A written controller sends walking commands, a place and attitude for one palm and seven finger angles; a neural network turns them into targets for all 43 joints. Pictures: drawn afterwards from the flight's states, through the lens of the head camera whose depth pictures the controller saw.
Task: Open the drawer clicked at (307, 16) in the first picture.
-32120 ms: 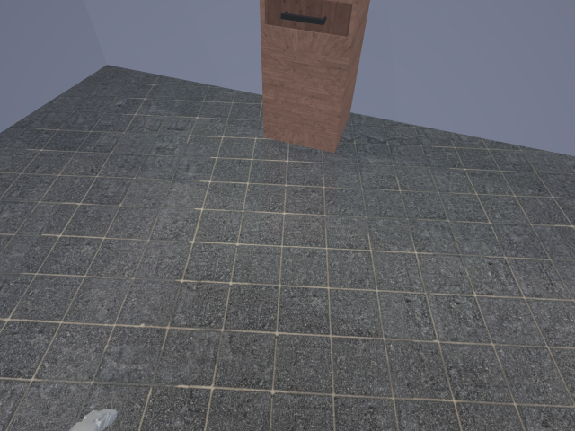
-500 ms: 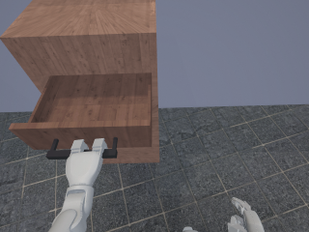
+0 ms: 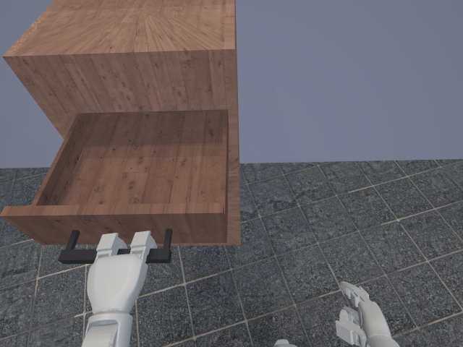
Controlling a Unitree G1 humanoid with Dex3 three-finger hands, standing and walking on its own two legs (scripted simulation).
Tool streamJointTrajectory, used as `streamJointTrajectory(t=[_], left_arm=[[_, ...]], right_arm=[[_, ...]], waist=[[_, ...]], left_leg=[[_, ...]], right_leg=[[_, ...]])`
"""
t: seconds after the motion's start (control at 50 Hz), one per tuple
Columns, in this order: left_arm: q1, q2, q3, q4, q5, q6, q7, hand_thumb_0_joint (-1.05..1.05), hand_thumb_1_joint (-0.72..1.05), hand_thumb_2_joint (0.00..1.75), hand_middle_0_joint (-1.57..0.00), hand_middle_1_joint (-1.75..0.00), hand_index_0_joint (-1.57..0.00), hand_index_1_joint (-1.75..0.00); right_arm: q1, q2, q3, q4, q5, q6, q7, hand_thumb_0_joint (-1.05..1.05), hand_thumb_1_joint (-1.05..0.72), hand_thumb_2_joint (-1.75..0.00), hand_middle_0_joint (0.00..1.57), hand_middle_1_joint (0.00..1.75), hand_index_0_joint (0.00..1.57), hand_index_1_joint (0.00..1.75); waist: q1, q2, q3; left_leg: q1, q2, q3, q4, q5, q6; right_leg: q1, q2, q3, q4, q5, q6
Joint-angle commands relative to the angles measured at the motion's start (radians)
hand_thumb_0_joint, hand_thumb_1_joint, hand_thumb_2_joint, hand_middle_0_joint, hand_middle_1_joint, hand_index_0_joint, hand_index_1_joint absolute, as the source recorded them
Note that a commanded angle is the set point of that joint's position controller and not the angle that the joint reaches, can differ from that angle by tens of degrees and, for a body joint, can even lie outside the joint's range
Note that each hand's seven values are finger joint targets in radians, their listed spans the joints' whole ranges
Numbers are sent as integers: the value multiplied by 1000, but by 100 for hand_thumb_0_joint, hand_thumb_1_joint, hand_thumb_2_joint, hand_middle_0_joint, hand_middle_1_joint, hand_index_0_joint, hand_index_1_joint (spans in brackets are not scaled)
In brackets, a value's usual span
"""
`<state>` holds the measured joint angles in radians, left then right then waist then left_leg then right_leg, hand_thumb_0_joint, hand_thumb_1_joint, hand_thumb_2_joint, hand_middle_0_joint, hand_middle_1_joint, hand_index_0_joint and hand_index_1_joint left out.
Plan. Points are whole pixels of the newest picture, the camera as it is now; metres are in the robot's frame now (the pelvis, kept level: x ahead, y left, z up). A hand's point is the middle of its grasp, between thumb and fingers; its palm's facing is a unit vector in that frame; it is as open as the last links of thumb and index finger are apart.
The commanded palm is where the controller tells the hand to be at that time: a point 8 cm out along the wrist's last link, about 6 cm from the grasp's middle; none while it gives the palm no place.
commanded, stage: pull the drawer open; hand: left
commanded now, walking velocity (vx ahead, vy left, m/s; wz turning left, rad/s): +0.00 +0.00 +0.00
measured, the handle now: (118, 245) +0.29 +0.23 -0.01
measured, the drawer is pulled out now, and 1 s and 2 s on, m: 0.26 0.30 0.30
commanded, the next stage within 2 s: open the thumb to release the handle in 0.46 s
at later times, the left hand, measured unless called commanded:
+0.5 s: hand (127, 308) +0.19 +0.19 -0.03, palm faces -0.01 -0.09 -1.00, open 5.8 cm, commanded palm +0.13 +0.20 +0.01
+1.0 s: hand (122, 306) +0.20 +0.20 -0.03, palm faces +0.01 -0.08 -1.00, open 11.0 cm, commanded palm +0.16 +0.19 +0.01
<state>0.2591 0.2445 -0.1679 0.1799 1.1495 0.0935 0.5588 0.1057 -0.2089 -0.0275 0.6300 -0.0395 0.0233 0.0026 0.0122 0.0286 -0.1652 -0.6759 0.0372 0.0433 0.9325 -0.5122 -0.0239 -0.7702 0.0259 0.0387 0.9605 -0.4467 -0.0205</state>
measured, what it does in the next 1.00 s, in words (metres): stands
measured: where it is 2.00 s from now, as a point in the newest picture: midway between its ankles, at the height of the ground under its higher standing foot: outside the picture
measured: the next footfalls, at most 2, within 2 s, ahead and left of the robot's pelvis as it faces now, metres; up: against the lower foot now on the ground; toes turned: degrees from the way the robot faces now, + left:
none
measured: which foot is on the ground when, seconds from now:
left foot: down 0.00-1.00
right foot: down 0.00-1.00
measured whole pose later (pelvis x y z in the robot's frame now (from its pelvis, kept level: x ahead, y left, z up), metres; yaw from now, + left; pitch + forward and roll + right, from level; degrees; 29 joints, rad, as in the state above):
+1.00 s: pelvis -0.02 -0.01 -0.01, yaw +1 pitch +14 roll +1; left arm 0.32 0.25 -0.17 0.12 1.13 0.10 0.55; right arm 0.10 -0.21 -0.01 0.62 -0.05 0.01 -0.01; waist 0.04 0.04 -0.16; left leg -0.71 0.03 0.02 0.98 -0.51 -0.03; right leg -0.80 0.01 0.02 1.01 -0.45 -0.03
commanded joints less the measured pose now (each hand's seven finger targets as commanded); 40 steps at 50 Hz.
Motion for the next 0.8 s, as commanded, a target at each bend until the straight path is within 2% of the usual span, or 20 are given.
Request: streamJointTrajectory(t=[0.0, 0.02, 0.04, 0.06, 0.12, 0.22, 0.3, 0.38, 0.42, 0.46, 0.5, 0.52, 0.54, 0.56, 0.58, 0.62, 0.68, 0.7, 0.76, 0.78], left_arm=[[174, 111, 101, -188, -25, -1, 52, 0, 90, 90, -40, -135, -40, -135], [191, 103, 93, -189, -21, -6, 56, 0, 90, 90, -40, -135, -40, -135], [197, 96, 82, -211, -23, -5, 55, 0, 90, 90, -40, -135, -40, -135], [200, 120, 110, -219, -25, -5, 58, 0, 90, 90, -40, -135, -40, -135], [262, 119, 116, -218, -22, -17, 68, 0, 90, 90, -40, -135, -40, -135], [315, 125, 124, -241, -18, -34, 82, 0, 90, 90, -40, -135, -40, -135], [314, 125, 126, -264, -15, -36, 86, 0, 90, 90, -40, -135, -40, -135], [404, 129, 135, -273, -22, -47, 85, 0, 90, 90, -40, -135, -40, -135], [425, 118, 118, -294, -29, -50, 79, 0, 90, 90, -40, -135, -40, -135], [456, 134, 134, -319, -35, -51, 75, 0, 90, 90, -40, -135, -40, -135], [500, 116, 119, -319, -42, -54, 71, 0, 90, 90, -40, -135, -40, -135], [495, 121, 124, -308, -41, -56, 70, 0, 90, 90, -40, -135, -40, -135], [26, 123, 73, -312, 5, -39, 79, 0, 90, 90, -40, -135, -40, -135], [-22, 109, 94, -313, 18, -38, 90, 0, 83, 87, -40, -134, -40, -134], [33, 116, 105, -269, 30, -39, 104, 0, 76, 84, -39, -134, -39, -134], [124, 101, 101, -216, 22, -24, 111, 0, 62, 78, -38, -132, -38, -132], [88, 115, 94, -255, -9, 10, 96, 0, 41, 69, -36, -130, -36, -130], [112, 118, 97, -251, -13, 20, 90, 0, 34, 66, -36, -129, -36, -129], [84, 95, 48, -237, -16, 36, 62, 0, 13, 57, -35, -127, -35, -127], [73, 92, 36, -246, -14, 30, 55, 0, 6, 54, -34, -126, -34, -126]], right_arm=[[-101, -98, -35, -160, 6, -49, 0, 0, -90, -90, 20, 30, 20, 30], [-103, -98, -32, -161, 2, -50, 2, 0, -90, -90, 20, 30, 20, 30], [-106, -99, -32, -167, 2, -49, 4, 0, -90, -90, 20, 30, 20, 30], [-109, -102, -32, -166, 3, -46, 4, 0, -90, -90, 20, 30, 20, 30], [-110, -96, -28, -169, -1, -50, 6, 0, -90, -90, 20, 30, 20, 30], [-117, -96, -26, -175, -7, -52, 8, 0, -90, -90, 20, 30, 20, 30], [-122, -95, -27, -180, -7, -51, 8, 0, -90, -90, 20, 30, 20, 30], [-119, -91, -21, -191, -7, -55, 12, 0, -90, -90, 20, 30, 20, 30], [-121, -93, -21, -195, -8, -53, 16, 0, -90, -90, 20, 30, 20, 30], [-121, -97, -20, -205, -3, -50, 19, 0, -90, -90, 20, 30, 20, 30], [-116, -91, -19, -209, -3, -52, 25, 0, -90, -90, 20, 30, 20, 30], [-118, -94, -16, -206, -6, -52, 24, 0, -90, -90, 20, 30, 20, 30], [-133, -119, -25, -152, -21, -36, 11, 0, -90, -90, 20, 30, 20, 30], [-114, -104, -40, -159, -27, -45, -2, 0, -90, -90, 20, 30, 20, 30], [-113, -106, -37, -161, -33, -58, -4, 0, -90, -90, 20, 30, 20, 30], [-97, -104, -38, -160, -29, -65, -3, 0, -90, -90, 20, 30, 20, 30], [-102, -109, -42, -159, -18, -55, -14, 0, -90, -90, 20, 30, 20, 30], [-101, -105, -43, -162, -11, -53, -17, 0, -90, -90, 20, 30, 20, 30], [-111, -111, -33, -154, -3, -49, -23, 0, -90, -90, 20, 30, 20, 30], [-118, -108, -29, -154, -6, -51, -25, 0, -90, -90, 20, 30, 20, 30]], waist=[[60, -64, -240], [59, -75, -233], [57, -52, -225], [58, -55, -224], [65, -80, -221], [73, -71, -209], [72, -59, -192], [89, -60, -217], [84, -66, -207], [92, -34, -214], [89, -49, -195], [83, -74, -179], [-24, -67, -151], [-2, -51, -157], [14, -32, -159], [37, -44, -228], [36, -62, -308], [42, -68, -306], [23, -83, -259], [26, -86, -241]], left_leg=[[87, -77, -8, -66, 395, 22], [82, -77, -10, -62, 400, 22], [84, -77, -10, -61, 395, 23], [85, -77, -12, -61, 402, 23], [66, -80, -11, -50, 379, 22], [51, -84, -12, -39, 355, 23], [46, -83, -16, -41, 320, 24], [51, -85, -12, -33, 347, 23], [41, -83, -14, -33, 343, 23], [45, -83, -15, -37, 361, 22], [43, -80, -14, -30, 368, 23], [27, -81, -15, -26, 355, 24], [4, -74, -32, 4, 283, 31], [6, -72, -32, 0, 253, 32], [19, -73, -31, 0, 249, 32], [41, -74, -25, 0, 287, 30], [70, -79, -17, -6, 336, 30], [70, -78, -17, -14, 339, 29], [63, -79, -20, -29, 321, 30], [63, -78, -18, -31, 310, 33]], right_leg=[[252, 19, -2, -105, 527, -25], [245, 21, -3, -98, 528, -25], [239, 18, -3, -101, 523, -26], [240, 21, -2, -100, 528, -29], [237, 20, 8, -91, 525, -25], [221, 19, 18, -83, 508, -26], [200, 20, 15, -87, 443, -28], [212, 23, 25, -75, 470, -29], [211, 22, 22, -74, 473, -29], [222, 24, 21, -70, 481, -34], [217, 23, 18, -67, 494, -32], [207, 23, 23, -68, 494, -29], [92, 10, 26, -73, 415, -19], [83, 14, 12, -77, 338, -22], [68, 15, 9, -78, 306, -24], [107, 20, 0, -65, 353, -25], [187, 13, 3, -67, 449, -19], [204, 14, 0, -73, 457, -19], [195, 12, -4, -94, 434, -17], [185, 9, -8, -101, 412, -13]])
